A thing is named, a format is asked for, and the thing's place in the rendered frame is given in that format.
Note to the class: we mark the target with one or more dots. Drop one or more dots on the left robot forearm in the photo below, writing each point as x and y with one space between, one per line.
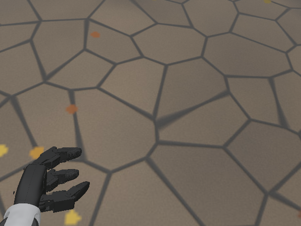
22 214

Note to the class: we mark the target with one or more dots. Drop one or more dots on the robot left hand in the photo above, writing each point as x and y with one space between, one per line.
36 181

